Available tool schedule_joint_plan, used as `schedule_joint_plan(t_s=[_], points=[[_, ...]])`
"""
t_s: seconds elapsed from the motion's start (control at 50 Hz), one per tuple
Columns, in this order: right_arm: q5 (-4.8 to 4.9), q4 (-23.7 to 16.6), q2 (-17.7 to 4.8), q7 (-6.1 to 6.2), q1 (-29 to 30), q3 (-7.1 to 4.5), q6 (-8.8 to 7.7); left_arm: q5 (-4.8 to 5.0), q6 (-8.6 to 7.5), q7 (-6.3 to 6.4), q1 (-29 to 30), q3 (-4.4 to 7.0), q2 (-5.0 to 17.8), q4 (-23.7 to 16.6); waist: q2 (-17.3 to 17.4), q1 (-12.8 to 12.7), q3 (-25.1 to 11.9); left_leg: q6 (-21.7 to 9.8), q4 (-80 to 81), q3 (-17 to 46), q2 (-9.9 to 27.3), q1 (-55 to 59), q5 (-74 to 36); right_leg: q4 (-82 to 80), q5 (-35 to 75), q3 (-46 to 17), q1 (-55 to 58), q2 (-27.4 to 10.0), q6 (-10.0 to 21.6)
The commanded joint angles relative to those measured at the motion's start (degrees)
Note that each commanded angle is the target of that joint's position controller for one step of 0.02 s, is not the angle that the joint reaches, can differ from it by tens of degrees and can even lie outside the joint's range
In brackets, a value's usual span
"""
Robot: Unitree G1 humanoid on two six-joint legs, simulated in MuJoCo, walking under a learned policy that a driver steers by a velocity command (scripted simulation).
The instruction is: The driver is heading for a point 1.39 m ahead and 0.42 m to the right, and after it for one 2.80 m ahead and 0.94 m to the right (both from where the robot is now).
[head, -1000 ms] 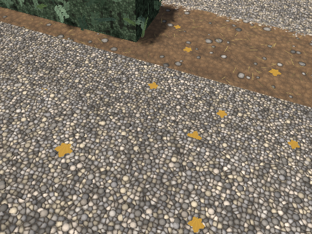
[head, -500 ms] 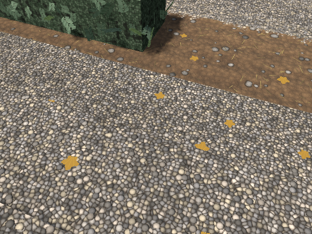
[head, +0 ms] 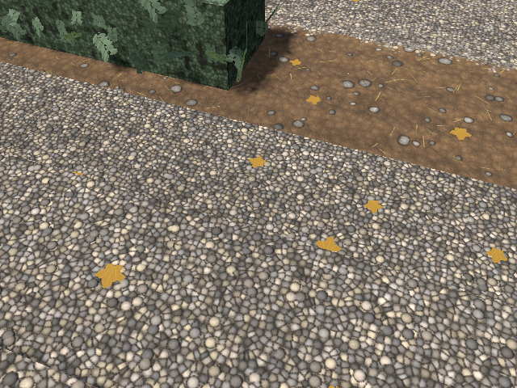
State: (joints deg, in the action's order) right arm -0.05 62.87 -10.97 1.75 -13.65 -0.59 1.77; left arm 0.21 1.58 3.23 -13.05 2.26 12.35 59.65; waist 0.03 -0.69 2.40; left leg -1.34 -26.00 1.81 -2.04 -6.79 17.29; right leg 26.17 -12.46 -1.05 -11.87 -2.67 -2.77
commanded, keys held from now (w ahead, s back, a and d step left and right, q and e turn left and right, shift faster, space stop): no key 1.00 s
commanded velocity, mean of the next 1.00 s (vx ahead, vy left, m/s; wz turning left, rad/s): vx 0.00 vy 0.00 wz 0.00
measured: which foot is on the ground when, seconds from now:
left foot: down 0.00-1.00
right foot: down 0.00-1.00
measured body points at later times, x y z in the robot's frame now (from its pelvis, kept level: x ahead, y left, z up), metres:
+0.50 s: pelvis +0.00 +0.00 +0.00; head +0.01 +0.00 +0.45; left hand -0.01 +0.24 -0.16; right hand -0.02 -0.23 -0.16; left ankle -0.03 +0.11 -0.74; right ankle +0.02 -0.15 -0.74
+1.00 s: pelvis +0.00 +0.00 +0.00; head +0.01 +0.00 +0.45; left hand -0.02 +0.24 -0.16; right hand -0.04 -0.22 -0.16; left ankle -0.03 +0.11 -0.74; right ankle +0.02 -0.15 -0.74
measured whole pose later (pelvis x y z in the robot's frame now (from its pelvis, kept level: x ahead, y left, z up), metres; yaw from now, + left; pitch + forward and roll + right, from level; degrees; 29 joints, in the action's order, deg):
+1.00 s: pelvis +0.00 +0.00 +0.00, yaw -1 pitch -1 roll +0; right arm 0.1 62.8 -9.3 1.8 -20.2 1.2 0.9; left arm 0.4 1.5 3.5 -17.0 0.7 10.1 64.6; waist 0.0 -0.7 2.1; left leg -1.3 -25.8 0.6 -1.9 -8.0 17.0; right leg 26.9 -12.3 -2.1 -13.9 -2.5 -2.7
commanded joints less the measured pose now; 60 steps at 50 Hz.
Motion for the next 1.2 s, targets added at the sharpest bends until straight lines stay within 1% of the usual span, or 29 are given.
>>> schedule_joint_plan(t_s=[0.02, 0.22, 0.42, 0.7, 1.06, 1.08, 1.1, 1.12, 1.14, 1.16, 1.18, 1.2], points=[[-0.1, -0.63, -5.19, 0.09, -2.88, -0.55, -0.32, -0.01, -0.38, 0.18, -2.1, 0.81, 5.75, -0.56, 0.27, -0.02, 0.81, -0.12, 6.07, 1.76, 2.25, -5.82, -9.52, -2.72, 7.98, 0.59, 2.93, 0.19, 1.44], [-0.09, 0.06, -4.46, 0.08, -5.25, 0.12, -0.5, 0.03, -0.39, 0.25, -4.1, 0.14, 4.86, 1.99, 0.24, 0.0, 1.37, -0.1, 6.6, 1.32, 2.04, -6.48, -7.99, -2.86, 7.05, 0.47, 2.2, 0.4, 1.51], [-0.04, 0.18, -3.9, 0.11, -7.58, 0.59, -0.67, 0.09, -0.34, 0.29, -5.75, -0.33, 4.15, 3.44, 0.1, -0.01, 1.76, -0.1, 6.69, 0.98, 1.93, -6.95, -7.75, -2.76, 6.89, 0.34, 1.71, 0.57, 1.6], [0.04, -0.05, -3.31, 0.16, -10.14, 0.96, -0.88, 0.16, -0.28, 0.34, -7.21, -0.68, 3.52, 4.28, 0.03, -0.03, 2.07, -0.12, 6.55, 0.62, 1.87, -7.36, -7.99, -2.44, 7.14, 0.19, 1.35, 0.74, 1.71], [0.12, -0.44, -2.71, 0.22, -12.39, 1.11, -1.1, 0.23, -0.25, 0.41, -8.45, -0.84, 2.91, 4.62, 0.04, -0.02, 2.38, -0.13, 6.33, 0.32, 1.86, -7.65, -8.15, -2.03, 7.45, 0.08, 1.11, 0.88, 1.78], [0.04, 0.03, -2.2, 0.32, -13.35, 1.24, -1.05, 0.16, -0.18, 0.45, -9.37, -0.98, 2.25, 5.13, 0.46, -0.03, 1.12, -0.29, 6.98, 0.11, 1.54, -7.24, -2.55, -1.68, 3.23, 0.96, 1.74, 1.61, 1.74], [0.28, 0.12, -2.96, 0.53, -13.83, 0.94, -0.89, 0.35, -0.09, 0.56, -9.36, -0.94, 2.19, 5.22, 1.31, 0.23, 1.74, -1.05, 7.75, 0.57, 1.38, -7.91, 6.68, 0.23, -3.33, 2.54, 0.64, 3.1, 1.92], [0.74, -0.41, -5.08, 0.77, -13.69, 0.22, -0.75, 0.71, -0.18, 0.67, -8.93, -0.71, 2.51, 4.91, 3.36, 0.69, 3.03, -2.79, 8.9, 2.79, 2.5, -8.99, 17.61, 4.07, -11.91, 4.83, -2.14, 5.08, 2.36], [1.06, -0.96, -6.82, 0.9, -14.32, -0.35, -0.8, 0.74, -0.59, 0.61, -7.4, -0.63, 2.49, 4.02, 5.71, 1.56, 5.31, -5.09, 11.72, 7.66, 5.96, -9.67, 26.94, 8.58, -16.29, 5.97, -7.13, 5.94, 2.82], [1.33, -1.36, -8.75, 0.88, -15.58, -1.02, -1.09, 0.67, -1.39, 0.29, -4.86, -0.75, 1.84, 2.63, 8.92, 2.79, 7.47, -8.03, 15.48, 14.92, 11.48, -9.26, 32.33, 14.69, -15.16, 6.47, -12.39, 5.59, 3.26], [1.44, -1.88, -10.5, 0.93, -15.66, -1.78, -1.53, 0.8, -2.4, -0.24, -2.69, -0.85, 1.45, 1.33, 11.17, 3.58, 9.55, -11.34, 18.16, 21.88, 16.7, -10.45, 32.29, 20.81, -13.18, 4.16, -15.51, 2.98, 4.25], [1.2, -2.55, -10.56, 0.93, -15.2, -2.09, -2.39, 0.91, -3.5, -0.9, -1.63, -0.76, 1.64, 0.36, 10.7, 3.68, 10.96, -13.91, 19.09, 25.96, 20.08, -9.14, 29.1, 26.53, -15.14, 1.41, -20.41, 0.61, 5.1]])
Velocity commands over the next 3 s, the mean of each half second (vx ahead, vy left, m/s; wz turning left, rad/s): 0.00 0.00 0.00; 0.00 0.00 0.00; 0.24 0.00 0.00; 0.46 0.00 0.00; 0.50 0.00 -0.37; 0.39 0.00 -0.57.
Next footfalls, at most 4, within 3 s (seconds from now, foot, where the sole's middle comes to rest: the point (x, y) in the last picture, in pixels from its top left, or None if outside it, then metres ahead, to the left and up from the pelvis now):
2.04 left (219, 366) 0.65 0.16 -0.96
2.50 right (307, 296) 0.89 -0.12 -0.96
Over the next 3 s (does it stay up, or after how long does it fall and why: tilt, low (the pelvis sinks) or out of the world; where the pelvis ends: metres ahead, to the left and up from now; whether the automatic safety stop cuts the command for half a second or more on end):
stays up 0.96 -0.07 -0.19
